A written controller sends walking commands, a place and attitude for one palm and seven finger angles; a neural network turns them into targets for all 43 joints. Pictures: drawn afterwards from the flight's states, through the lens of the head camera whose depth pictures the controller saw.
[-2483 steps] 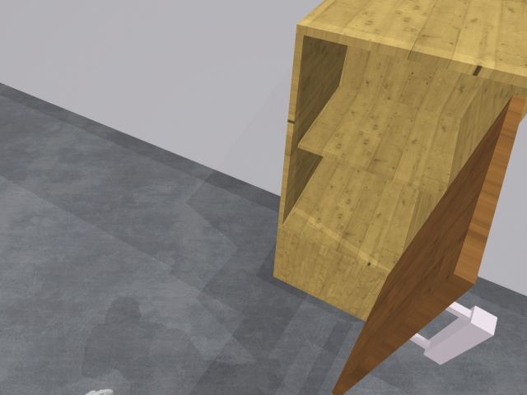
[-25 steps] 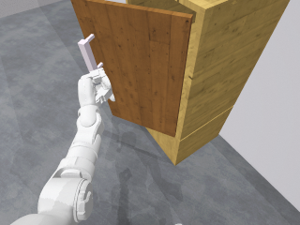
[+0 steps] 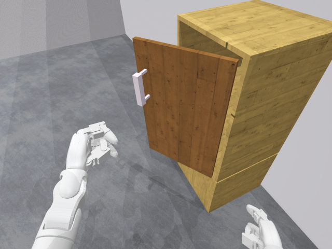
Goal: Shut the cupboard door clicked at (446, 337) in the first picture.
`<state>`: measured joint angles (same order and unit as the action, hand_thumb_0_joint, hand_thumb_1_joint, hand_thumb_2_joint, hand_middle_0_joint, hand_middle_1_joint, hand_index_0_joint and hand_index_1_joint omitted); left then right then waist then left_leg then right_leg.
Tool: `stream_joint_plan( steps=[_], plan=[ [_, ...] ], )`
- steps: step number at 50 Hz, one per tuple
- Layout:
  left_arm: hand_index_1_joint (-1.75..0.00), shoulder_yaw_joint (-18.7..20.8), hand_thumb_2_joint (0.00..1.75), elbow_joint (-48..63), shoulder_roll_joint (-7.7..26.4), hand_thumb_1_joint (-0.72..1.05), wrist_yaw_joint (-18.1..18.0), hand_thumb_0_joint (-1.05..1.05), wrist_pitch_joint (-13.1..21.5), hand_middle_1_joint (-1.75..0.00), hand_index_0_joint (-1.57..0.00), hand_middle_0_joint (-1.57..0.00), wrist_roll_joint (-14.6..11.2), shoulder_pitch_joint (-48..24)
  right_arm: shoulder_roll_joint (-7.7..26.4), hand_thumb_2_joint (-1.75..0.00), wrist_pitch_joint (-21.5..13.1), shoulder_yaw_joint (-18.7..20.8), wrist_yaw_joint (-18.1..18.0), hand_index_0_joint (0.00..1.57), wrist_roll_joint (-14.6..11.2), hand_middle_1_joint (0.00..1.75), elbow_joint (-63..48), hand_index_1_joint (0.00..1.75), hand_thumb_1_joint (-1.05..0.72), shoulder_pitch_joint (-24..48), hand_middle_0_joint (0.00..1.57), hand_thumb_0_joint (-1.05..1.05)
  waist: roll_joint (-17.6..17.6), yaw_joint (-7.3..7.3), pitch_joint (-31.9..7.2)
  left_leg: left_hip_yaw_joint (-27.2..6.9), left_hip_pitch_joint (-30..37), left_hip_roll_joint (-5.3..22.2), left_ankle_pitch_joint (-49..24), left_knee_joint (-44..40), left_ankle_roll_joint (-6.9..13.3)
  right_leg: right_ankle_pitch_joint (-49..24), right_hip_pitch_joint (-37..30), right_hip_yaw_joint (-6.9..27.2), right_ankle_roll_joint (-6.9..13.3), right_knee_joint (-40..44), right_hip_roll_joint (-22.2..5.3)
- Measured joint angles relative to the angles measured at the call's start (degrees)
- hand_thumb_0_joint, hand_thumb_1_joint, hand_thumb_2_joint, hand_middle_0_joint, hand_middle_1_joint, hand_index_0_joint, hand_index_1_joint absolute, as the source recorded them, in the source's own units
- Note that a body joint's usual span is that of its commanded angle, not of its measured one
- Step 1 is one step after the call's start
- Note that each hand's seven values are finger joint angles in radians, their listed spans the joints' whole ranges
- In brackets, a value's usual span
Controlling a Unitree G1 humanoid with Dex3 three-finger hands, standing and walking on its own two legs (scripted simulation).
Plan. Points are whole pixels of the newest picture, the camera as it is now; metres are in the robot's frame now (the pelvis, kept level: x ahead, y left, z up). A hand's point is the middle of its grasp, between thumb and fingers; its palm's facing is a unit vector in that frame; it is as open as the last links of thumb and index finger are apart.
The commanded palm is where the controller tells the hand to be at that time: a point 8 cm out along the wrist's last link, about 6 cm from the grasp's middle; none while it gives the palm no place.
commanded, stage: draw the hand back to the body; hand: left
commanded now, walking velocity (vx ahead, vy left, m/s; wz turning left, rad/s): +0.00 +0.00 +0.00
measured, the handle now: (142, 87) +0.66 +0.14 +0.05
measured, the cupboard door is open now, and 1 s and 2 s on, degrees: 32 32 32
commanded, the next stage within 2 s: step back with the hand held close in 0.86 s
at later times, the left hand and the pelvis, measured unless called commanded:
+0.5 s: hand (24, 177) +0.21 +0.28 +0.16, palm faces +0.45 -0.79 -0.43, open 6.2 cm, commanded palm +0.16 +0.31 +0.18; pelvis +0.02 +0.01 +0.01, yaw +1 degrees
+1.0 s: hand (24, 178) +0.20 +0.27 +0.16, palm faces +0.46 -0.79 -0.41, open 7.4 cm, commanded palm +0.15 +0.31 +0.18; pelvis +0.01 +0.01 +0.01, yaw +0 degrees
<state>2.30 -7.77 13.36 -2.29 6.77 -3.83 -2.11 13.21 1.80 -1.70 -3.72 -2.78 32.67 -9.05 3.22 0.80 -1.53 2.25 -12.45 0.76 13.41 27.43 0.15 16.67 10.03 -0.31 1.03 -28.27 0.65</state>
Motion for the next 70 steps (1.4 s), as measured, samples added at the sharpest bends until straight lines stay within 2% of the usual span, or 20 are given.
stream_joint_plan(
  steps=[9, 26, 29, 33, 39, 50, 57, 65, 70],
  plan=[
    [-1.00, 3.89, 0.89, 12.72, 2.20, 0.90, -1.21, 0.02, -2.91, -1.00, -0.85, -0.85, 0.44, 10.72, -1.00, -0.90, -0.72, -1.71, -0.04, 0.20, 1.20, 0.30, 0.22, 0.30, -0.91, 0.40, 0.20, 0.01, 0.81, 2.01, 1.67, -0.48, 4.60, -0.81, -1.43, -4.27, 0.49, -1.72, -5.27, -0.51, -0.57, 5.20, -0.69],
    [-0.49, 18.07, 0.89, 27.34, 7.14, 0.89, -2.69, 0.01, -2.48, -0.49, -0.39, -0.39, -0.38, 29.49, -0.10, -0.90, -3.08, 0.34, -0.03, 0.20, 1.77, 0.30, 2.85, 0.30, -0.91, -2.93, 0.21, 0.02, 1.48, 2.89, 0.93, -0.35, 5.31, -0.91, 0.21, -3.54, 0.79, -0.91, -6.62, -0.39, -1.01, 5.93, -0.81],
    [-0.42, 18.88, 0.89, 27.91, 6.96, 0.89, -3.25, 0.01, -2.14, -0.42, -0.32, -0.32, -0.12, 30.03, 0.58, -0.90, -4.14, 0.93, -0.25, 0.20, 1.76, 0.30, 3.15, 0.30, -0.91, -3.16, 0.21, 0.02, 1.61, 3.37, 1.07, -0.55, 5.19, -1.03, 0.30, -3.28, 0.85, -0.78, -6.65, -0.60, -1.07, 5.75, -0.92],
    [-0.36, 17.90, 0.89, 27.42, 5.66, 0.90, -3.64, 0.01, -2.03, -0.36, -0.26, -0.26, 0.19, 28.61, 1.11, -0.90, -5.02, 1.21, -0.61, 0.20, 1.87, 0.30, 3.61, 0.30, -0.91, -2.83, 0.20, 0.02, 1.55, 3.72, 1.16, -0.78, 5.04, -1.33, -0.01, -3.43, 0.95, -0.66, -6.34, -0.86, -1.13, 5.33, -1.22],
    [-0.31, 16.85, 0.89, 27.66, 5.61, 0.89, -3.22, 0.01, -1.94, -0.31, -0.22, -0.22, 0.21, 28.32, 0.21, -0.90, -5.64, 0.84, -0.61, 0.20, 1.99, 0.30, 3.45, 0.30, -0.91, -2.10, 0.20, 0.02, 0.84, 3.19, 0.82, -0.63, 5.25, -1.04, -0.14, -3.56, 0.71, -0.76, -6.36, -0.69, -0.89, 5.29, -0.93],
    [-0.30, 17.73, 0.89, 27.76, 6.29, 0.89, -2.81, 0.01, -1.46, -0.30, -0.21, -0.21, -0.30, 28.43, -0.59, -0.90, -5.63, 0.36, -0.48, 0.20, 1.98, 0.30, 3.11, 0.30, -0.91, -2.25, 0.21, 0.02, 0.99, 2.77, 1.30, -0.40, 5.59, -0.35, -0.47, -3.89, 0.36, -1.53, -6.79, -0.42, -0.56, 6.16, -0.26],
    [-0.30, 19.30, 0.89, 27.99, 7.45, 0.89, -3.07, 0.01, 1.59, -0.30, -0.21, -0.21, 0.16, 30.64, 0.87, -0.90, -2.53, 1.44, -0.38, 0.20, 1.72, 0.30, 2.44, 0.30, -0.91, -1.57, 0.21, 0.02, 1.90, 1.24, 0.05, -0.67, -0.37, 0.34, 0.54, -0.27, 0.70, -2.21, -2.27, -0.66, -0.85, 5.62, 0.39],
    [-0.30, 19.89, 0.89, 30.33, 10.32, 0.89, -3.51, 0.01, 1.29, -0.30, -0.21, -0.21, -0.17, 32.83, 1.61, -0.90, 0.93, 2.95, -1.43, 0.20, 1.21, 0.30, 0.23, 0.30, -0.91, -0.68, 0.20, 0.02, 0.56, -0.02, 1.14, 1.06, -2.58, -0.92, -0.59, -0.33, 1.94, -2.42, 1.55, 0.94, -2.21, 3.09, -1.02],
    [-0.30, 20.93, 0.89, 32.24, 11.99, 0.89, -4.10, 0.01, 1.44, -0.30, -0.21, -0.21, -0.26, 33.61, 0.97, -0.90, 1.64, 2.69, -1.52, 0.20, 1.03, 0.30, -1.38, 0.30, -0.91, -0.55, 0.20, 0.02, -0.73, -0.57, 1.48, 1.72, -4.20, -1.19, -1.42, 0.38, 2.59, -3.24, 3.51, 1.56, -2.79, 1.95, -1.35]
  ],
)
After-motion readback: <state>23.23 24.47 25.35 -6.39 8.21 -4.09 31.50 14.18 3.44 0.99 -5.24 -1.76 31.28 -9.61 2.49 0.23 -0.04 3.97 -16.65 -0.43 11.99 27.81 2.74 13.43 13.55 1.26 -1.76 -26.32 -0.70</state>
